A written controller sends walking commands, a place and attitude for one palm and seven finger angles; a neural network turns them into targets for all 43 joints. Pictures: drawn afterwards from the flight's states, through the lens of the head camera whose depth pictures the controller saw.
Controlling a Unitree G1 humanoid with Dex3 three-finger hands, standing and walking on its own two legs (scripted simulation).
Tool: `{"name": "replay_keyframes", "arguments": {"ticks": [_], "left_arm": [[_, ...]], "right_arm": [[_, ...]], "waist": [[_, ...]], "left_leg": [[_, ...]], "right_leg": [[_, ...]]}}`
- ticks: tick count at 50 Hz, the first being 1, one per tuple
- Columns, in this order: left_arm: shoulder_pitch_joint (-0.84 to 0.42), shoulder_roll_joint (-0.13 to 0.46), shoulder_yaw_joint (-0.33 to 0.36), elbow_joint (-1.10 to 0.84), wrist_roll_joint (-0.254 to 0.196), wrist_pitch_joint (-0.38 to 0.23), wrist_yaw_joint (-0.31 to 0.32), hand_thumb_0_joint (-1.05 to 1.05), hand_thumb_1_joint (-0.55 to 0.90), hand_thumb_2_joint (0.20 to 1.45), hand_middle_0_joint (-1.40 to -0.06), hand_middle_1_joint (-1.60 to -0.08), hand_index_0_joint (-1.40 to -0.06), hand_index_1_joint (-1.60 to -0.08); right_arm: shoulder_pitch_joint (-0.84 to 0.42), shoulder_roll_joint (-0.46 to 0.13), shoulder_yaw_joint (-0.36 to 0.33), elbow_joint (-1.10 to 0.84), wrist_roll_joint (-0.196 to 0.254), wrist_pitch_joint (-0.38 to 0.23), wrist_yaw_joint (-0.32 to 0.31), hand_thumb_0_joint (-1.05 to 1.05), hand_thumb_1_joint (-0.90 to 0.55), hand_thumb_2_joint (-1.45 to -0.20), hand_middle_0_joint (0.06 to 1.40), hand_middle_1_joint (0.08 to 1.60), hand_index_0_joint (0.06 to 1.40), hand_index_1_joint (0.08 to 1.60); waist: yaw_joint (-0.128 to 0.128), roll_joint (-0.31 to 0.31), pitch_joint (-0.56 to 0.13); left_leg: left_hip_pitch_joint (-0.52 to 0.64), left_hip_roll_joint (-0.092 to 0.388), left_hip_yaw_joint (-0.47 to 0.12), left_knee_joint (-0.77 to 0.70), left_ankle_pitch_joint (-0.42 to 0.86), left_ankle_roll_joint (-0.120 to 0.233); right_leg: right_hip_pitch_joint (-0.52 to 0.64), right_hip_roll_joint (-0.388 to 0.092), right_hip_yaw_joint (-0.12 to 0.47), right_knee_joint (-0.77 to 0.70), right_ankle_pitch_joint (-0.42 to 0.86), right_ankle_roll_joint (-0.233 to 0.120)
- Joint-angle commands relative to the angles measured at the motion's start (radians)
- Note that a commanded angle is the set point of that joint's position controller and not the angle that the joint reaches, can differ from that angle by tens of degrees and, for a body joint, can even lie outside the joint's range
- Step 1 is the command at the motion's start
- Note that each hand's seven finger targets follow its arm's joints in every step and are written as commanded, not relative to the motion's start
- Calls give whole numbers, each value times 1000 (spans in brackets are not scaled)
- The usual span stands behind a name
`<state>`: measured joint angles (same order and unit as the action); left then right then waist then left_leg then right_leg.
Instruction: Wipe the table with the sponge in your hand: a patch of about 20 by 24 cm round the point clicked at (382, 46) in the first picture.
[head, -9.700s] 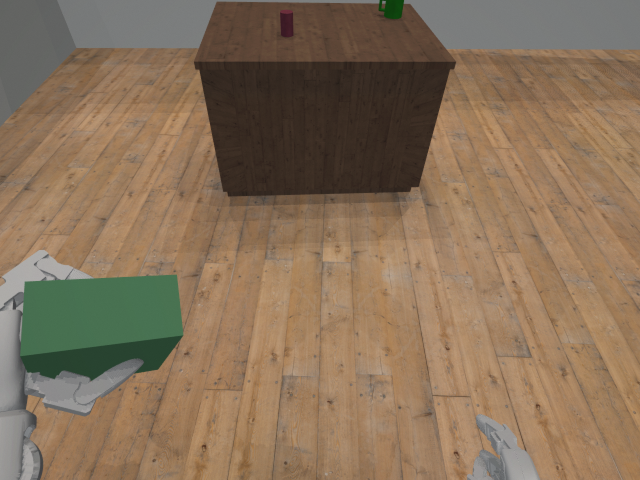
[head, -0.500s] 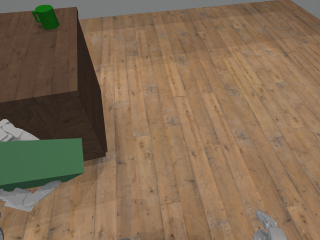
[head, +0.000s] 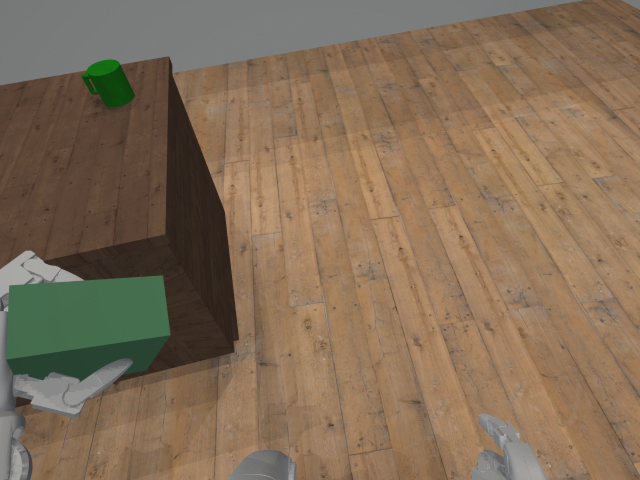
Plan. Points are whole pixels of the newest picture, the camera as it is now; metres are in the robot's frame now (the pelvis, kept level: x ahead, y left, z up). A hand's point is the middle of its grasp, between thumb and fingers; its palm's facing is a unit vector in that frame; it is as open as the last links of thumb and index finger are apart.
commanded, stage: take the last steps up to it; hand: left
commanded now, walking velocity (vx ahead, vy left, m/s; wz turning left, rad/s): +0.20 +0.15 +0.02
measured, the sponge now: (112, 333) +0.23 +0.22 +0.13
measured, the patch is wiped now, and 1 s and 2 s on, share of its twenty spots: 0.00 0.00 0.00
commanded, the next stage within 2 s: come to a stop and stand still in 0.38 s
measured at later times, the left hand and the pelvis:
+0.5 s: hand (43, 241) +0.31 +0.31 +0.17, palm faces +0.36 -0.83 -0.43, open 9.9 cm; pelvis +0.08 +0.08 +0.00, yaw -2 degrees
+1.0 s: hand (19, 241) +0.31 +0.33 +0.17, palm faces +0.32 -0.84 -0.43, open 9.9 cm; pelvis +0.09 +0.11 +0.00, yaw -3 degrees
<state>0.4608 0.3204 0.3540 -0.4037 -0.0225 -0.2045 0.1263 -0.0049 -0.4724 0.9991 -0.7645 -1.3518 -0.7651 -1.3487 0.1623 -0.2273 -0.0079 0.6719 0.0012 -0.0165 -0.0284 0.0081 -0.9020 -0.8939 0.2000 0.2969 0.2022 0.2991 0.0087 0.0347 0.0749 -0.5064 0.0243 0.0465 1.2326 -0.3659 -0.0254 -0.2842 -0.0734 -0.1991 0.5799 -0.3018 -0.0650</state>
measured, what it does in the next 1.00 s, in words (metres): steps to the left: left foot, then right foot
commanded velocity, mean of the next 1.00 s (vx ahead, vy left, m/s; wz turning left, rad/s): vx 0.06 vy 0.06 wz -0.01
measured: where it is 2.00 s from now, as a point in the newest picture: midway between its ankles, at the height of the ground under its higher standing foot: outside the picture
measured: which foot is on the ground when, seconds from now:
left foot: up 0.00-0.28, down 0.30-0.64, up 0.66-0.88, down 0.90-1.00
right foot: down 0.00-0.30, up 0.32-0.56, down 0.58-1.00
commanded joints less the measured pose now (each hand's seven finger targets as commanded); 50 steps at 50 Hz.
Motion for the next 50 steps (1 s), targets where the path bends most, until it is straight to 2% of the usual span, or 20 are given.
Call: {"name": "replay_keyframes", "arguments": {"ticks": [1,8,11,13,14,15,16,18,21,23,26,29,32,33,37,42,43,46,48,50], "left_arm": [[-57,258,136,-353,8,-113,33,0,100,1300,-1200,-1600,-1200,-1600],[92,264,212,-373,-8,-92,65,0,100,1300,-1200,-1600,-1200,-1600],[100,224,188,-306,-7,-79,69,0,100,1300,-1200,-1600,-1200,-1600],[34,218,174,-315,-5,-89,66,0,100,1300,-1200,-1600,-1200,-1600],[5,213,161,-336,-8,-100,64,0,100,1300,-1200,-1600,-1200,-1600],[9,204,136,-346,-9,-107,59,0,100,1300,-1200,-1600,-1200,-1600],[-1,228,143,-329,10,-112,59,0,100,1300,-1200,-1600,-1200,-1600],[-33,254,148,-298,7,-100,49,0,100,1300,-1200,-1600,-1200,-1600],[-64,235,116,-450,6,-105,45,0,100,1300,-1200,-1600,-1200,-1600],[-20,234,115,-479,-4,-94,47,0,100,1300,-1200,-1600,-1200,-1600],[8,253,151,-426,-16,-67,53,0,100,1300,-1200,-1600,-1200,-1600],[14,229,165,-288,-19,-44,53,0,100,1300,-1200,-1600,-1200,-1600],[1,206,146,-158,-32,-18,45,0,100,1300,-1200,-1600,-1200,-1600],[-14,193,124,-155,-32,-17,39,0,100,1300,-1200,-1600,-1200,-1600],[-14,207,124,-215,-5,-25,47,0,100,1300,-1200,-1600,-1200,-1600],[-12,229,114,-423,0,-37,66,0,100,1300,-1200,-1600,-1200,-1600],[-2,236,122,-441,-2,-34,71,0,100,1300,-1200,-1600,-1200,-1600],[59,248,147,-443,-3,-47,72,0,100,1300,-1200,-1600,-1200,-1600],[70,234,145,-382,-4,-47,60,0,100,1300,-1200,-1600,-1200,-1600],[-6,226,134,-369,4,-59,53,0,100,1300,-1200,-1600,-1200,-1600]], "right_arm": [[-90,-72,-32,-172,-4,-57,-7,0,-900,-900,200,300,200,300],[-44,-57,-56,-226,-3,-67,-13,0,-900,-900,200,300,200,300],[-17,-54,-62,-225,2,-60,-21,0,-900,-900,200,300,200,300],[-5,-80,-81,-224,7,-58,-34,0,-900,-900,200,300,200,300],[-4,-101,-88,-231,10,-60,-37,0,-900,-900,200,300,200,300],[-8,-118,-94,-240,17,-65,-36,0,-900,-900,200,300,200,300],[7,-108,-87,-247,15,-74,-30,0,-900,-900,200,300,200,300],[-29,-97,-68,-212,5,-80,-33,0,-900,-900,200,300,200,300],[-34,-81,-56,-204,15,-110,-21,0,-900,-900,200,300,200,300],[-30,-71,-40,-206,16,-132,-15,0,-900,-900,200,300,200,300],[-27,-65,-18,-205,6,-131,-23,0,-900,-900,200,300,200,300],[-26,-66,-14,-201,9,-102,-30,0,-900,-900,200,300,200,300],[-7,-50,-16,-209,19,-82,-20,0,-900,-900,200,300,200,300],[-24,-59,-21,-207,21,-76,-11,0,-900,-900,200,300,200,300],[-88,-31,15,-219,10,-59,-30,0,-900,-900,200,300,200,300],[-64,-50,-5,-244,-4,-56,-50,0,-900,-900,200,300,200,300],[-47,-55,-14,-246,-4,-52,-52,0,-900,-900,200,300,200,300],[-32,-96,-39,-264,5,-52,-53,0,-900,-900,200,300,200,300],[-41,-89,-31,-261,-1,-52,-44,0,-900,-900,200,300,200,300],[-30,-87,-27,-247,-9,-66,-43,0,-900,-900,200,300,200,300]], "waist": [[-9,-105,-140],[25,-224,-202],[4,-239,-220],[-20,-124,-231],[-26,45,-251],[-14,227,-240],[-14,173,-217],[-14,181,-174],[-5,242,-171],[-3,254,-186],[-6,160,-198],[-8,32,-195],[-30,-300,-197],[-21,-311,-201],[-1,-199,-208],[0,-91,-245],[-8,-65,-258],[10,125,-239],[5,251,-159],[0,253,-106]], "left_leg": [[-160,81,-33,-51,91,-10],[40,31,126,-543,95,2],[201,-1,163,-721,174,6],[365,21,146,-823,236,21],[468,131,5,-841,330,75],[560,319,-245,-852,565,171],[519,372,-320,-884,587,235],[399,348,-254,-901,413,254],[363,240,-84,-881,433,209],[352,225,-54,-883,459,191],[345,252,-69,-851,491,153],[268,210,-14,-736,360,78],[123,9,48,-470,-31,-14],[91,10,-2,-379,-124,-10],[73,6,10,-455,-93,-3],[222,-23,41,-730,117,5],[295,-7,35,-795,226,6],[382,205,-136,-830,605,69],[289,235,-155,-886,598,92],[243,242,-146,-905,580,91]], "right_leg": [[198,-293,217,-247,483,-52],[270,-267,181,-168,641,-54],[226,-229,149,-96,523,-12],[140,-170,116,50,402,32],[16,-96,76,209,195,67],[-193,-13,63,388,-282,98],[-249,18,114,535,-383,81],[-268,-38,135,577,-293,91],[-207,-28,96,422,-170,97],[-124,0,62,280,-137,98],[-14,33,52,73,-93,98],[143,12,105,-164,175,83],[199,-260,468,-204,730,-60],[216,-298,459,-205,778,-85],[289,-225,279,-144,815,-55],[280,-164,232,-109,657,-16],[249,-145,220,-81,584,5],[89,-12,148,-8,132,75],[53,25,129,48,-65,79],[52,30,121,55,-119,79]]}}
